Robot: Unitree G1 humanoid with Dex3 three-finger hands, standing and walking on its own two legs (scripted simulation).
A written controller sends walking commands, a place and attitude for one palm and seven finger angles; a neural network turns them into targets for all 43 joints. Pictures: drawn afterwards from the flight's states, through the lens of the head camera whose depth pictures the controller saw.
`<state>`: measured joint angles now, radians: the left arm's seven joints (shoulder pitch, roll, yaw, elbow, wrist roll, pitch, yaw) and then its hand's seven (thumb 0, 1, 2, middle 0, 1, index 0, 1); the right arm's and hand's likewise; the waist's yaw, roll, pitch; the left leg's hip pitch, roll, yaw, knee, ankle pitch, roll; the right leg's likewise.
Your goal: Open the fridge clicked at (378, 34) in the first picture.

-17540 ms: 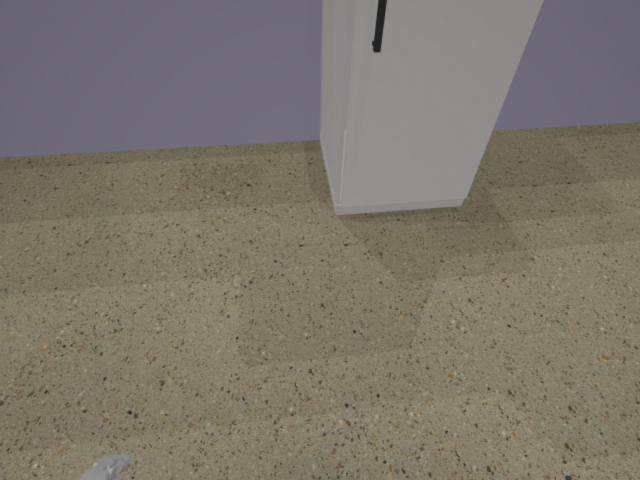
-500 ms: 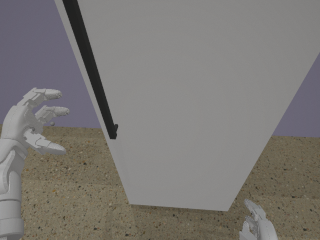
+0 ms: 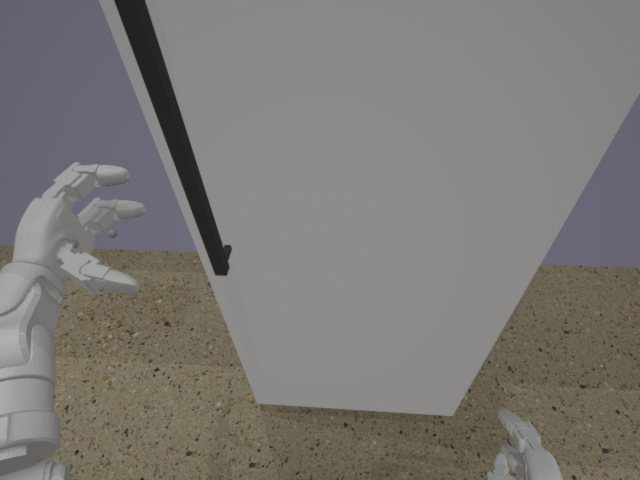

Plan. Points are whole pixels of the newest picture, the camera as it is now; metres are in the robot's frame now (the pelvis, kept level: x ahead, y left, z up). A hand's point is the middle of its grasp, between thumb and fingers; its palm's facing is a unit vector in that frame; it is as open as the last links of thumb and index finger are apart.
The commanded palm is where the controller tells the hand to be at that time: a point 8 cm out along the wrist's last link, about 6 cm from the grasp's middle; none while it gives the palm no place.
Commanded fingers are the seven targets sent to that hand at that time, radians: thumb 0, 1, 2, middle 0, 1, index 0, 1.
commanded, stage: move the hooked fingers beside the handle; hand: left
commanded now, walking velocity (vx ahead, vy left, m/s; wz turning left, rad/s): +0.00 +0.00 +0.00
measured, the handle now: (188, 149) +0.44 +0.19 +0.22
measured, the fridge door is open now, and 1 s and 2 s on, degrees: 0 0 0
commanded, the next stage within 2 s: none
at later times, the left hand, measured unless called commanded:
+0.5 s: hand (132, 218) +0.37 +0.26 +0.16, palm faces +0.04 -1.00 -0.05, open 14.0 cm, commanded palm +0.35 +0.31 +0.17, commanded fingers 0.00 -0.50 0.30 -0.30 -1.20 -0.30 -1.20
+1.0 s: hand (135, 213) +0.38 +0.26 +0.16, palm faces +0.04 -1.00 -0.04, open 14.0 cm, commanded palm +0.34 +0.30 +0.16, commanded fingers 0.00 -0.50 0.30 -0.30 -1.20 -0.30 -1.20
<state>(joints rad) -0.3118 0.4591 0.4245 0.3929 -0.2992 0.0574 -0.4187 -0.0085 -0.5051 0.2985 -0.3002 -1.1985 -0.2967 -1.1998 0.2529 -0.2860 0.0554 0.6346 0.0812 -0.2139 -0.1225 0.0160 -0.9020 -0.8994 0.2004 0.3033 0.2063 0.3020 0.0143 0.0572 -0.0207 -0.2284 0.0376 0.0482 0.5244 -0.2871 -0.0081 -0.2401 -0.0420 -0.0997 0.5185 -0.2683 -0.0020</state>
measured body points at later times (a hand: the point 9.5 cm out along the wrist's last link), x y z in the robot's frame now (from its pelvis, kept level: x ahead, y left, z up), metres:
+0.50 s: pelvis +0.00 +0.00 +0.00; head +0.01 -0.01 +0.45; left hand +0.37 +0.32 +0.16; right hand +0.12 -0.26 -0.10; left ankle -0.01 +0.12 -0.74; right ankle +0.00 -0.12 -0.74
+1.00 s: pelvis +0.01 +0.01 +0.00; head +0.01 -0.01 +0.45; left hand +0.37 +0.31 +0.17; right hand +0.14 -0.25 -0.10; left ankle -0.01 +0.12 -0.74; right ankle +0.00 -0.12 -0.74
